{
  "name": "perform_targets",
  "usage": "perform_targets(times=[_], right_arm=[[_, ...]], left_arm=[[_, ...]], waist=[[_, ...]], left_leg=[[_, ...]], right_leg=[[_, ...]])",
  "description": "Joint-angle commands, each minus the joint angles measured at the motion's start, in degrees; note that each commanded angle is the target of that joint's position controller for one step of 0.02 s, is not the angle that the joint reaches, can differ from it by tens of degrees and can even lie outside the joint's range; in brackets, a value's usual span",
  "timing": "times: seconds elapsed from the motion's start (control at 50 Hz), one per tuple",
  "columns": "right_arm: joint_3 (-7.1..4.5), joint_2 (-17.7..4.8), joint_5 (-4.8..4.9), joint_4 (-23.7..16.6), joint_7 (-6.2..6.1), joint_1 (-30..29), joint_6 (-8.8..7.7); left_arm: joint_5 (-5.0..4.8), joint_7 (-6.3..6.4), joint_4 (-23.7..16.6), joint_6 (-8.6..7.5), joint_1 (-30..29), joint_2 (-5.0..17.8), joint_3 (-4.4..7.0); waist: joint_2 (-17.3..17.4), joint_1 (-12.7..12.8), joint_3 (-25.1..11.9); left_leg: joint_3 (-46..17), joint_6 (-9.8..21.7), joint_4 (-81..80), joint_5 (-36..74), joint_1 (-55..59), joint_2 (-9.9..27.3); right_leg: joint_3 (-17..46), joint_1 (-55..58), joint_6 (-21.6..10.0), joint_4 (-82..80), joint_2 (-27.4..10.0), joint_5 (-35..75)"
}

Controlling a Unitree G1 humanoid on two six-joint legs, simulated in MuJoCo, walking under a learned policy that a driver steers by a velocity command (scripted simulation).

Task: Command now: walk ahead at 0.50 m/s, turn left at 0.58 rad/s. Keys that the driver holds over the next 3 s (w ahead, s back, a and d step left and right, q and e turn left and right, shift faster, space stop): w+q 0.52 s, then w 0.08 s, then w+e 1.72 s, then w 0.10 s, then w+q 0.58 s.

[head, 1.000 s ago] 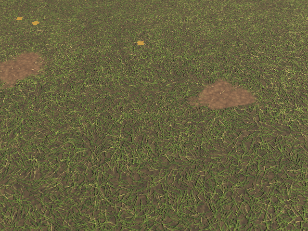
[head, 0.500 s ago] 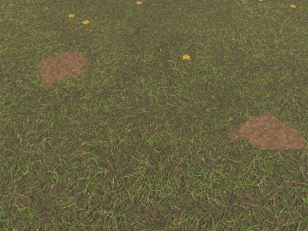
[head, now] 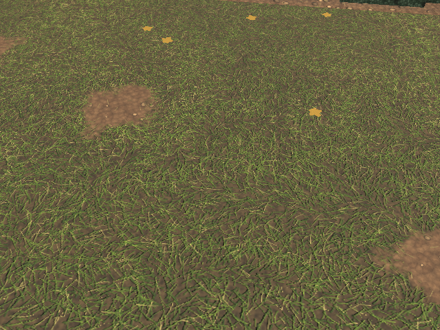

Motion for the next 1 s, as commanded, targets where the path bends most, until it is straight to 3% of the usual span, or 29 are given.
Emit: perform_targets(times=[0.02,0.04,0.06,0.08,0.1,0.12,0.16,0.2,0.24,0.36,0.42,0.46,0.48,0.5,0.52,0.54,0.56,0.58,0.62,0.68,0.72,0.78,0.86,0.88,0.9,0.92,0.94,0.98,1.0], right_arm=[[0.00,-2.0,1.71,-2.5,2.73,13.4,0.99],[-0.96,-4.6,1.71,-7.0,2.13,2.5,0.96],[-0.69,-3.8,0.54,-7.9,0.70,-2.3,0.96],[0.09,-2.2,0.26,-7.3,-0.45,-4.7,1.05],[0.95,-0.4,0.34,-7.8,-0.15,-5.9,1.68],[1.66,1.4,-0.58,-7.4,0.41,-7.0,2.02],[0.59,-1.1,-0.54,-7.6,2.03,-12.1,2.25],[0.41,-0.4,0.43,-9.8,2.98,-19.3,2.19],[0.31,0.0,1.27,-11.5,3.17,-22.2,2.38],[-1.05,-1.5,1.25,-13.9,2.10,-30.3,3.12],[-2.85,-4.3,1.31,-14.5,1.17,-30.4,2.78],[-5.18,-8.3,2.03,-11.0,-0.61,-20.6,1.30],[-6.75,-10.6,1.93,-6.8,-2.34,-7.9,0.82],[-7.51,-13.2,0.93,-2.4,-3.19,5.6,0.99],[-7.57,-12.2,-0.59,1.2,-2.78,14.0,0.65],[-8.76,-14.4,-0.42,0.9,-2.84,5.5,-1.01],[-7.46,-10.1,1.37,0.0,-2.30,-3.6,-1.74],[-7.48,-11.7,4.95,-0.8,-3.94,-10.3,2.02],[-5.58,-6.9,4.56,-4.0,-3.97,-15.2,2.91],[-6.62,-10.2,3.91,-2.9,-4.18,-15.0,2.23],[-6.32,-9.0,3.81,-2.4,-3.87,-13.9,1.87],[-6.59,-9.0,2.84,-1.8,-3.46,-12.2,1.25],[-6.67,-10.1,2.25,-1.3,-5.09,-12.2,1.37],[-3.83,-6.4,-4.20,-2.7,-0.92,-15.2,-0.50],[-5.10,-8.2,-2.60,-3.0,0.65,-16.2,-1.16],[-5.58,-5.6,2.94,-3.6,-3.94,-9.3,0.53],[-5.51,-6.4,3.85,-4.1,-4.46,-4.1,0.73],[-6.71,-10.8,2.43,-5.5,-4.85,-16.9,1.53],[-3.32,-4.2,-3.19,-6.9,-3.03,-16.7,-0.23]], left_arm=[[2.43,-1.70,4.7,0.78,30.1,14.3,5.41],[1.87,-1.50,4.4,1.61,25.9,13.6,5.33],[2.07,-1.26,2.7,1.24,17.2,6.8,3.46],[2.54,-1.26,2.4,0.34,13.8,1.2,1.72],[2.15,-0.97,3.2,-0.24,13.2,0.3,1.46],[1.35,1.07,3.8,-1.93,9.7,-4.3,0.21],[-0.03,3.54,4.6,-4.35,10.9,-3.0,0.17],[0.67,4.18,8.8,-4.74,17.1,1.4,0.43],[0.00,3.54,10.7,-4.17,19.3,6.9,2.09],[0.31,3.64,14.5,-3.15,24.0,6.1,3.55],[0.18,3.76,14.4,-2.23,24.2,9.8,5.62],[0.77,3.56,13.3,-1.60,22.8,11.4,6.41],[2.54,2.59,12.2,-2.10,24.1,7.4,4.97],[2.97,-0.04,9.8,-2.78,23.8,2.4,2.56],[-1.66,-1.97,6.6,-2.32,9.2,5.5,3.89],[-2.63,-1.38,3.7,-2.60,2.3,4.1,3.64],[-0.88,0.11,3.9,-2.35,3.3,6.9,4.54],[-6.10,2.65,3.1,-0.82,10.8,6.7,5.67],[-3.82,3.24,5.5,2.20,15.6,5.0,5.57],[-3.73,2.52,2.8,3.38,10.0,2.0,4.86],[-4.04,1.99,0.9,3.22,3.5,2.3,4.79],[-3.91,1.70,2.5,3.44,3.9,3.7,5.28],[-2.89,2.33,2.9,3.33,5.8,6.6,6.78],[-0.46,1.37,6.4,-0.87,19.8,7.6,6.85],[-0.64,2.29,9.2,-2.53,26.8,11.1,8.74],[-2.93,2.33,7.9,-0.58,22.0,13.6,8.58],[-5.14,1.94,6.0,1.00,20.9,14.2,8.47],[-5.15,1.81,2.3,2.26,12.4,9.4,7.77],[0.80,1.83,5.6,-2.55,15.7,4.8,6.12]], waist=[[-8.8,10.4,-18.3],[-6.6,11.8,-9.5],[1.5,9.4,0.0],[5.7,7.0,4.0],[5.2,4.6,5.6],[5.0,2.0,7.9],[1.0,6.1,4.9],[-0.5,7.2,4.9],[2.0,6.7,6.4],[1.4,8.4,7.7],[-1.4,6.7,5.5],[-1.4,2.3,1.0],[2.2,-0.3,-9.8],[12.0,-4.8,-21.4],[4.8,-10.8,-15.2],[4.4,-7.5,-0.9],[4.7,-2.4,1.6],[8.4,7.6,5.1],[5.8,10.7,2.3],[8.4,10.8,3.6],[7.8,8.6,4.1],[6.6,7.0,1.4],[7.8,7.8,4.3],[2.8,14.8,4.5],[-2.7,16.4,-3.2],[-11.1,9.3,-4.6],[-15.0,7.4,-8.2],[2.8,8.2,3.7],[4.5,10.6,0.6]], left_leg=[[1.3,-1.6,43.6,4.2,-50.0,-0.6],[3.6,-2.2,46.5,10.5,-60.5,3.3],[-1.4,-1.2,37.4,25.9,-63.0,9.6],[-2.2,0.3,27.1,36.6,-54.6,13.9],[-0.1,1.1,24.0,37.5,-48.1,16.9],[-0.5,3.1,6.9,47.4,-44.3,20.2],[6.4,2.3,-16.5,58.4,-31.0,17.9],[8.3,2.0,-26.9,61.8,-26.1,17.7],[8.2,2.7,-36.0,59.9,-26.6,15.7],[11.1,3.5,-46.1,51.9,-22.8,12.4],[15.2,4.1,-47.6,39.9,-13.8,8.5],[17.1,6.9,-49.5,46.0,8.0,4.2],[10.1,13.6,-39.8,57.6,37.2,7.5],[-15.7,25.3,-50.8,58.6,58.2,22.6],[-24.8,22.5,-62.2,53.9,55.5,25.9],[-20.5,19.4,-64.9,49.0,41.8,26.1],[-15.8,18.8,-66.9,46.8,28.6,24.0],[-14.6,16.8,-66.5,62.8,15.7,23.3],[-7.0,15.3,-70.1,61.6,3.1,20.6],[0.6,14.0,-74.7,55.1,-5.2,17.6],[3.8,11.7,-76.2,50.6,-5.9,15.5],[7.3,9.9,-74.3,49.5,-1.9,16.7],[8.1,8.4,-64.2,63.7,8.4,20.7],[7.0,7.8,-49.0,66.3,5.7,20.8],[9.5,7.2,-32.2,56.3,4.4,13.8],[15.3,5.1,-16.1,22.2,-6.3,8.7],[10.2,4.3,-9.3,16.7,-20.6,5.1],[7.0,2.9,-11.2,26.7,-22.7,11.5],[-1.0,1.1,-6.9,26.5,-22.9,12.4]], right_leg=[[21.2,56.2,-22.0,19.8,-21.8,51.7],[25.7,45.3,-21.0,11.9,-24.5,22.2],[27.7,29.0,-18.0,2.7,-23.9,-19.5],[22.7,14.8,-17.2,-2.0,-21.4,-18.7],[18.6,4.7,-18.1,-4.8,-20.7,-15.5],[12.5,-1.3,-14.6,-7.2,-14.9,-12.9],[1.0,-7.0,-13.8,-10.8,-8.5,-10.6],[-1.1,-3.2,-13.5,-12.3,-10.5,1.8],[-2.2,5.8,-12.6,-11.7,-12.8,15.0],[-10.2,23.5,-8.3,-8.8,-12.1,24.0],[-13.5,27.0,-7.5,-1.7,-13.1,46.1],[-15.7,16.0,-4.5,13.4,-11.3,55.5],[-14.9,-5.1,0.5,30.6,-9.4,43.0],[-10.9,-24.1,5.0,49.4,0.7,-18.5],[-0.9,-33.4,2.4,57.3,6.0,-35.4],[4.5,-39.1,0.5,56.2,1.6,-32.6],[5.4,-31.6,-0.2,51.7,-1.8,-29.1],[0.7,-23.3,0.6,47.9,-1.6,-25.0],[1.0,-11.1,1.8,43.9,-1.5,-25.8],[-1.0,-7.6,1.7,34.5,-2.1,-14.4],[-1.7,-5.5,1.2,26.7,-1.2,-4.5],[-3.2,-1.7,0.5,28.8,1.9,3.4],[-3.1,-2.0,-2.9,22.4,4.6,-13.6],[1.4,9.5,-3.9,16.8,2.5,-10.4],[6.5,17.4,-4.9,9.3,3.5,-8.4],[24.1,20.3,-9.3,7.9,-9.8,1.1],[46.8,28.2,-17.8,-0.4,-14.1,-6.1],[37.2,13.4,-18.5,-3.8,-12.0,-11.7],[38.7,11.9,-20.6,-3.0,-8.9,-21.4]])
Next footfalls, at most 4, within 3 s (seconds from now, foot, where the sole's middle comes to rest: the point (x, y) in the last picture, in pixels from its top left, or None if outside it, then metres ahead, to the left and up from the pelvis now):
0.46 left None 0.39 0.15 -0.80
0.90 right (192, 307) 0.62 0.04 -0.80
1.48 left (121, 252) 0.95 0.30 -0.96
2.06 right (197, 200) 1.17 -0.01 -0.96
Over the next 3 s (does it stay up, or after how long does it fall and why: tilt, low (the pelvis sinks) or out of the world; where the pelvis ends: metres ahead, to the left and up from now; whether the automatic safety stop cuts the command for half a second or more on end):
stays up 1.47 -0.13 -0.25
